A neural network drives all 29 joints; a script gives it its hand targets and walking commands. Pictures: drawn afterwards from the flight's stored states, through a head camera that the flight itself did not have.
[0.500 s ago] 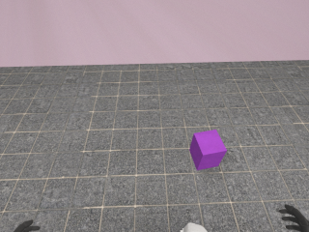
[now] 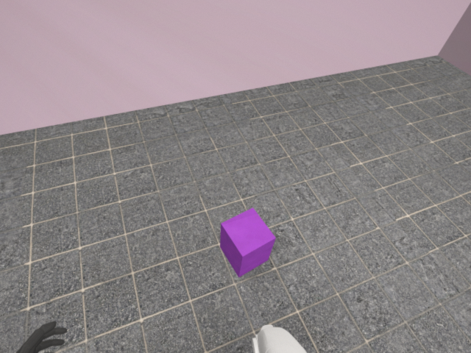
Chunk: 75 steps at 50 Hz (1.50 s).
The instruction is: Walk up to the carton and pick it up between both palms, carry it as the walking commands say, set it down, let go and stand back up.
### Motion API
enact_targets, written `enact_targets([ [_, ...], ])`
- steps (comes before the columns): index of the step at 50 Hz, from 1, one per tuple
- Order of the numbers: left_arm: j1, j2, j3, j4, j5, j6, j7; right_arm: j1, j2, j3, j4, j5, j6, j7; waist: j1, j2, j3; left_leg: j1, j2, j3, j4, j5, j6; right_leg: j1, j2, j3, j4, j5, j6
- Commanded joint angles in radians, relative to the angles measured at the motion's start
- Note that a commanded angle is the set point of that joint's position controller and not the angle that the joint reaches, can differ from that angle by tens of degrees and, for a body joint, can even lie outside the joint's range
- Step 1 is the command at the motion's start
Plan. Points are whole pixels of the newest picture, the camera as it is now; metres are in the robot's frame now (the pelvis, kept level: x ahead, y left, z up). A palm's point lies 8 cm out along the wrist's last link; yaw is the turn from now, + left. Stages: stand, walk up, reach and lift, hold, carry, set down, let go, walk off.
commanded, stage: walk up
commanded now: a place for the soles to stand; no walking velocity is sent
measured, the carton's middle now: (245, 242) +0.62 -0.13 -0.66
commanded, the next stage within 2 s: none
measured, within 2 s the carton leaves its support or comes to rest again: neither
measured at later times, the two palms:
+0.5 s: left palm (77, 305) +0.24 +0.28 -0.11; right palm (413, 329) +0.15 -0.36 -0.11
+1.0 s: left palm (82, 283) +0.28 +0.27 -0.09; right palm (420, 335) +0.14 -0.35 -0.09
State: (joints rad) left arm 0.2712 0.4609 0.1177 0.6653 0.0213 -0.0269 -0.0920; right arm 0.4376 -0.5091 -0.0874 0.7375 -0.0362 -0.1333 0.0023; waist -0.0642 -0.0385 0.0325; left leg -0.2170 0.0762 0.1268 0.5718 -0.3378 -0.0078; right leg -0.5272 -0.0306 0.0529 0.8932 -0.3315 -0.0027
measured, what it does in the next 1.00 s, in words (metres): steps on the spot: right foot, then left foot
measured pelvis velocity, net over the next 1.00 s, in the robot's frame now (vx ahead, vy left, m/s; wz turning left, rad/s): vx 0.09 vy -0.02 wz -0.23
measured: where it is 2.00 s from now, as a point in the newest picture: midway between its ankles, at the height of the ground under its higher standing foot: (297, 343)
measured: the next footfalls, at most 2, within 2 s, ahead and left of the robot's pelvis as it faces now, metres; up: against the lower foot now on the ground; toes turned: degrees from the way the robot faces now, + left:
right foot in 0.10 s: +0.14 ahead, -0.15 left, +0.00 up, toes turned -9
left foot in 0.40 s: +0.20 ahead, +0.08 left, +0.00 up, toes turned -7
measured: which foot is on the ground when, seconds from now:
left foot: down 0.00-0.12, up 0.14-0.38, down 0.40-1.00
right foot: up 0.00-0.08, down 0.10-1.00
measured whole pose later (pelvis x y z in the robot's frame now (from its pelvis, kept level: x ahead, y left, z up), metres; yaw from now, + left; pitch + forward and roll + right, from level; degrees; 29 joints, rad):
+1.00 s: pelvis +0.09 -0.02 +0.00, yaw -13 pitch -2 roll +0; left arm 0.13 0.43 0.01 0.94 0.01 -0.04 0.00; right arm 0.08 -0.42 -0.02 0.97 0.00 -0.03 0.02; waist -0.01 0.01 0.05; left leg -0.30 0.05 0.09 0.57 -0.24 0.00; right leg -0.29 0.03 0.07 0.59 -0.27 0.00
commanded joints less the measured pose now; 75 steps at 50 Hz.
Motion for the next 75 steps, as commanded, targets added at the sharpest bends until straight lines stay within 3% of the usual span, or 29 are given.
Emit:
enact_targets([
  [1, -0.054, 0.099, 0.038, -0.093, -0.006, -0.018, -0.003, 0.021, -0.225, -0.058, -0.069, 0.0, 0.001, 0.004, 0.007, 0.234, 0.032, -0.021, 0.191, -0.123, -0.185, 0.329, 0.191, 0.057, 0.007, -0.104, -0.172, 0.01, -0.01],
  [5, 0.091, 0.139, 0.06, -0.037, -0.002, -0.027, 0.036, 0.025, -0.154, -0.026, -0.101, 0.015, 0.037, 0.001, 0.097, 0.088, -0.057, -0.149, 0.131, -0.004, 0.193, 0.442, 0.119, 0.428, 0.09, -0.126, -0.333, 0.096, -0.066],
  [6, 0.201, 0.205, 0.077, -0.029, 0.001, -0.033, 0.053, 0.026, -0.098, -0.007, -0.135, 0.025, 0.036, -0.006, 0.159, -0.066, -0.127, -0.269, 0.089, 0.002, 0.471, 0.326, 0.084, 0.546, -0.069, 0.112, -0.379, 0.081, -0.125],
  [7, 0.203, 0.289, 0.08, -0.057, -0.005, -0.037, 0.067, 0.01, -0.088, 0.005, -0.151, 0.044, 0.038, -0.008, 0.15, -0.219, -0.16, -0.475, -0.036, -0.026, 0.617, -0.16, 0.038, 0.596, -0.329, 0.574, -0.492, 0.201, -0.278],
  [8, 0.168, 0.282, 0.073, -0.062, -0.03, -0.035, 0.071, -0.042, -0.158, -0.011, -0.134, 0.045, 0.054, -0.021, 0.137, -0.073, -0.127, -0.472, 0.015, -0.142, 0.696, -0.196, 0.045, 0.537, -0.331, 0.533, -0.468, 0.305, -0.317],
  [10, 0.095, 0.227, 0.047, -0.075, -0.028, -0.036, 0.093, -0.002, -0.139, -0.007, -0.106, 0.036, 0.056, -0.026, 0.086, -0.024, -0.064, -0.43, 0.062, -0.169, 0.608, -0.18, 0.04, 0.395, -0.251, 0.353, -0.402, 0.444, -0.278],
  [12, 0.045, 0.199, 0.023, -0.082, -0.016, -0.035, 0.101, 0.058, -0.119, -0.01, -0.063, 0.028, 0.061, -0.02, 0.065, -0.086, -0.045, -0.316, 0.031, -0.108, 0.474, -0.169, 0.021, 0.273, -0.156, 0.2, -0.345, 0.618, -0.248],
  [15, 0.036, 0.188, -0.005, -0.084, -0.014, -0.036, 0.106, 0.03, -0.085, -0.01, -0.069, 0.028, 0.081, -0.021, 0.065, -0.133, -0.075, -0.197, -0.014, -0.074, 0.398, -0.098, 0.025, 0.175, -0.165, 0.214, -0.303, 0.745, -0.257],
  [19, -0.027, 0.188, -0.031, -0.094, -0.023, -0.02, 0.111, -0.022, -0.072, -0.02, -0.07, 0.012, 0.093, -0.019, 0.028, -0.105, -0.073, 0.0, -0.062, -0.074, 0.172, 0.04, 0.072, 0.004, -0.131, 0.221, -0.233, 0.419, -0.19],
  [20, -0.006, 0.162, -0.042, -0.09, -0.026, -0.017, 0.113, -0.033, -0.091, -0.026, -0.072, -0.001, 0.091, -0.019, 0.03, -0.042, -0.068, 0.03, -0.019, -0.164, 0.089, 0.083, 0.097, -0.039, -0.098, 0.212, -0.195, 0.286, -0.144],
  [22, 0.011, 0.136, -0.047, -0.05, -0.033, -0.011, 0.128, -0.141, -0.187, -0.033, -0.092, 0.012, 0.083, -0.011, 0.055, 0.2, -0.07, -0.103, 0.308, -0.514, -0.087, 0.235, 0.274, 0.019, 0.086, 0.0, 0.09, -0.167, -0.032],
  [24, 0.035, 0.166, -0.028, -0.006, -0.031, -0.008, 0.133, -0.194, -0.177, -0.032, -0.092, 0.017, 0.083, -0.009, 0.074, 0.168, -0.051, -0.167, 0.302, -0.466, -0.038, 0.378, 0.32, 0.084, 0.065, 0.003, 0.173, -0.272, -0.029],
  [27, 0.099, 0.145, -0.022, 0.052, -0.015, -0.022, 0.121, -0.262, -0.14, -0.022, -0.08, 0.019, 0.102, -0.011, 0.118, 0.218, -0.041, -0.207, 0.154, -0.261, 0.091, 0.309, 0.175, 0.228, 0.048, -0.049, -0.183, -0.049, -0.047],
  [29, 0.007, 0.215, -0.011, 0.038, 0.009, -0.041, 0.117, -0.233, -0.068, -0.003, -0.067, 0.034, 0.112, -0.003, 0.061, -0.028, -0.063, -0.237, 0.01, -0.158, 0.249, 0.026, 0.056, 0.184, -0.135, 0.344, -0.335, 0.02, -0.155],
  [31, -0.043, 0.214, -0.027, 0.047, -0.002, -0.047, 0.113, -0.25, -0.069, -0.011, -0.025, 0.032, 0.117, -0.009, 0.037, -0.011, -0.025, -0.115, -0.024, -0.134, 0.242, -0.107, 0.056, 0.043, -0.18, 0.37, -0.339, 0.161, -0.221],
  [36, -0.059, 0.148, -0.051, 0.122, -0.015, -0.035, 0.111, -0.326, -0.114, 0.006, 0.028, 0.03, 0.089, 0.004, 0.078, 0.037, -0.059, -0.117, 0.121, -0.29, -0.008, 0.057, 0.141, 0.159, -0.002, 0.087, -0.249, 0.062, -0.062],
  [50, -0.182, 0.14, -0.074, 0.254, -0.017, -0.027, 0.094, -0.424, -0.091, 0.037, 0.202, 0.034, 0.097, 0.012, 0.062, 0.03, -0.038, -0.008, 0.075, -0.201, -0.169, -0.02, 0.071, 0.189, -0.038, 0.152, -0.46, 0.089, -0.057],
  [51, -0.225, 0.226, 0.013, 0.091, 0.073, 0.015, 0.041, -0.108, -0.262, -0.037, 0.221, 0.038, 0.078, -0.018, 0.011, -0.059, -0.078, 0.042, 0.158, -0.432, -0.274, -0.236, 0.135, 0.127, 0.015, 0.015, -0.254, -0.234, -0.061],
  [52, -0.232, 0.182, 0.007, 0.062, 0.068, 0.037, 0.022, -0.055, -0.321, -0.066, 0.225, 0.029, 0.06, -0.032, -0.003, 0.07, -0.014, 0.201, 0.292, -0.653, -0.346, -0.375, 0.217, -0.136, 0.033, -0.014, -0.044, -0.232, -0.038],
  [53, -0.256, 0.167, 0.014, 0.019, 0.073, 0.054, 0.011, -0.037, -0.318, -0.08, 0.197, 0.031, 0.044, -0.047, 0.003, 0.051, 0.026, 0.228, 0.349, -0.759, -0.372, -0.399, 0.267, -0.279, -0.013, 0.065, 0.085, -0.169, -0.025],
  [58, -0.185, 0.15, 0.052, -0.045, 0.063, 0.078, -0.039, -0.077, -0.26, -0.07, 0.1, 0.023, 0.015, -0.075, 0.063, 0.11, -0.02, 0.031, 0.181, -0.462, -0.279, -0.14, 0.187, -0.121, -0.048, 0.064, 0.099, -0.026, 0.022],
  [63, -0.215, 0.173, 0.076, -0.106, 0.059, 0.097, -0.052, -0.022, -0.326, -0.086, 0.046, 0.001, 0.018, -0.089, 0.052, 0.227, 0.007, -0.168, 0.15, -0.457, -0.233, -0.275, 0.187, 0.018, -0.02, -0.006, 0.011, -0.111, 0.014],
  [66, -0.078, 0.181, 0.091, -0.084, 0.047, 0.097, -0.045, -0.078, -0.333, -0.078, 0.017, -0.013, 0.036, -0.09, 0.123, 0.278, -0.013, -0.349, 0.12, -0.403, -0.162, -0.253, 0.168, 0.277, 0.016, -0.074, -0.119, -0.144, -0.019],
  [67, 0.039, 0.203, 0.104, -0.05, 0.05, 0.092, -0.036, -0.093, -0.299, -0.062, 0.005, -0.02, 0.045, -0.094, 0.186, 0.194, -0.03, -0.488, 0.056, -0.332, -0.018, -0.3, 0.134, 0.47, 0.04, -0.082, -0.239, -0.13, -0.035],
  [68, 0.187, 0.266, 0.121, -0.021, 0.063, 0.086, -0.019, -0.064, -0.204, -0.029, -0.014, -0.021, 0.051, -0.103, 0.252, -0.098, -0.021, -0.631, -0.067, -0.201, 0.304, -0.369, 0.087, 0.561, -0.041, 0.077, -0.454, -0.336, -0.052],
  [69, 0.098, 0.374, 0.129, -0.07, 0.062, 0.075, -0.004, -0.078, -0.143, -0.007, -0.045, 0.011, 0.051, -0.119, 0.231, -0.313, 0.0, -0.755, -0.149, -0.123, 0.538, -0.32, 0.029, 0.413, -0.373, 0.558, -0.721, -0.677, -0.162],
  [70, -0.03, 0.342, 0.112, -0.098, 0.037, 0.066, 0.0, -0.114, -0.221, -0.029, -0.008, 0.026, 0.054, -0.13, 0.157, -0.157, 0.059, -0.654, -0.062, -0.197, 0.609, -0.193, 0.041, 0.3, -0.359, 0.527, -0.748, -0.644, -0.174],
  [72, -0.095, 0.285, 0.1, -0.104, 0.028, 0.061, 0.009, -0.004, -0.27, -0.048, 0.062, 0.03, 0.05, -0.103, 0.068, -0.098, 0.062, -0.456, -0.013, -0.149, 0.562, -0.132, 0.021, 0.18, -0.276, 0.337, -0.646, -0.536, -0.194],
  [75, -0.072, 0.229, 0.07, -0.11, 0.036, 0.062, 0.008, 0.041, -0.224, -0.047, 0.076, 0.029, 0.04, -0.077, 0.085, -0.159, 0.098, -0.291, -0.05, -0.07, 0.345, -0.126, 0.023, 0.133, -0.218, 0.125, -0.565, -0.303, -0.22],
])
